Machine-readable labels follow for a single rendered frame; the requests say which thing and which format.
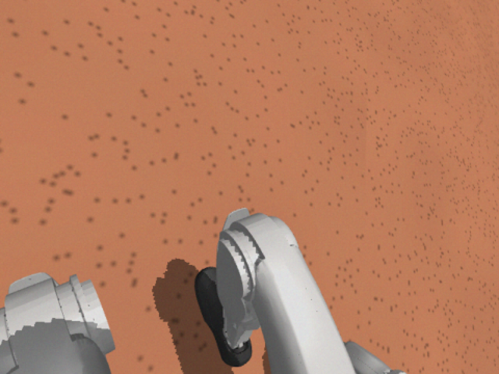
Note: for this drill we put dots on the right robot foot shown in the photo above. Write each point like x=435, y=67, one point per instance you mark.
x=212, y=312

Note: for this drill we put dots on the right robot hand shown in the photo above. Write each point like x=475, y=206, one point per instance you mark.
x=365, y=362

